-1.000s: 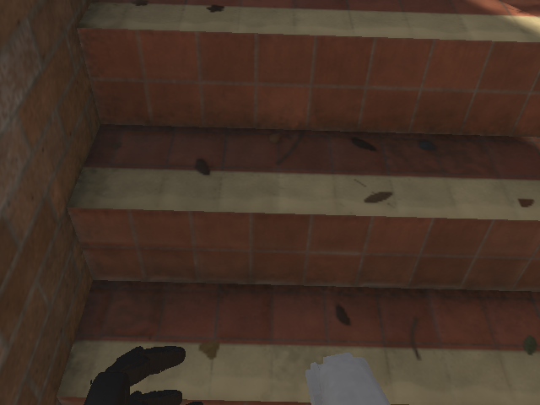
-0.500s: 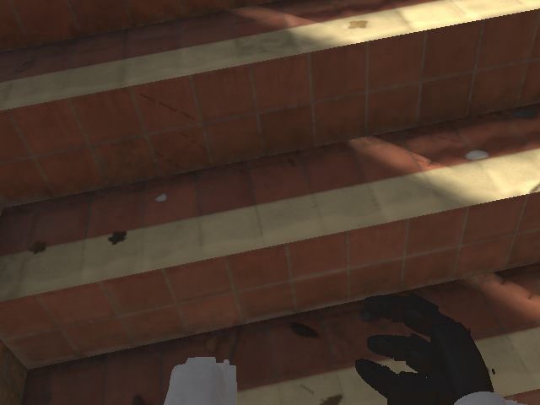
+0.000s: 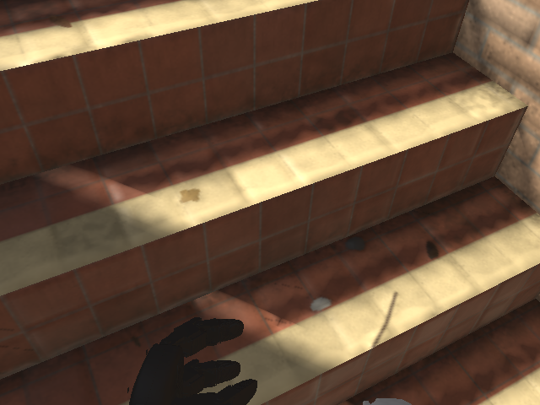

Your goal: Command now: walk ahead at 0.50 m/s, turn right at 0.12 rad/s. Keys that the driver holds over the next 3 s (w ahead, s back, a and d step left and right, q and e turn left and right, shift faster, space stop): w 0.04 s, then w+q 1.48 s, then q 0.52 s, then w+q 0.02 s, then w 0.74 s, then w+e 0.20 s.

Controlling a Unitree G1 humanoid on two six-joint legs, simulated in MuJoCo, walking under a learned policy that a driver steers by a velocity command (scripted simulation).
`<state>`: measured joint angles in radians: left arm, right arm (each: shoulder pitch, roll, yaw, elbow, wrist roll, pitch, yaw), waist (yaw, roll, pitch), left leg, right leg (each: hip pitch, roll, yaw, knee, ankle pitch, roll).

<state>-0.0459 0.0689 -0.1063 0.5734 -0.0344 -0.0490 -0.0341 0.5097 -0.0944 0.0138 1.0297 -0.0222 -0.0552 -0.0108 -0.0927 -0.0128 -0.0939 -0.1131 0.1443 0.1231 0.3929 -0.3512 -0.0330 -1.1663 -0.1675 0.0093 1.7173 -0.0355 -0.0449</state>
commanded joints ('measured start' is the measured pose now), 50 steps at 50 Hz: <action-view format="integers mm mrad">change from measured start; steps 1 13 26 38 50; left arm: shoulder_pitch -341 700 736 955 558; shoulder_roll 24 123 334 74 97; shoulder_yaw -6 122 136 74 159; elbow -150 451 289 615 338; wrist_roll -3 117 -12 72 42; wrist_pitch -21 51 -30 -36 -79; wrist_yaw -18 36 37 67 54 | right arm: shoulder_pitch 213 -802 -1148 -990 -418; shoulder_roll -153 141 -195 132 -20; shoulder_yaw -41 87 -15 45 -61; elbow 2 -575 -538 -642 -264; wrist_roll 35 42 -42 92 -6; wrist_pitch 26 -76 52 -12 83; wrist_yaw -28 50 29 128 -8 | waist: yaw -105 329 522 143 14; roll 140 -247 30 138 185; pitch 138 -52 41 185 126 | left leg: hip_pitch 218 -1789 237 -1057 -372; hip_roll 115 -174 64 -303 124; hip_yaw -121 -88 -134 -228 -1301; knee -265 2298 152 1803 -163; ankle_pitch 407 -440 761 -116 -622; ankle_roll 218 61 88 119 589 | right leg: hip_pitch -24 1940 83 1156 176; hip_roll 0 -184 130 -175 327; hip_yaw -199 100 -116 444 230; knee -377 -1187 -207 -1398 573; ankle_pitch -250 1147 -977 565 -366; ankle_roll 31 -98 196 -62 45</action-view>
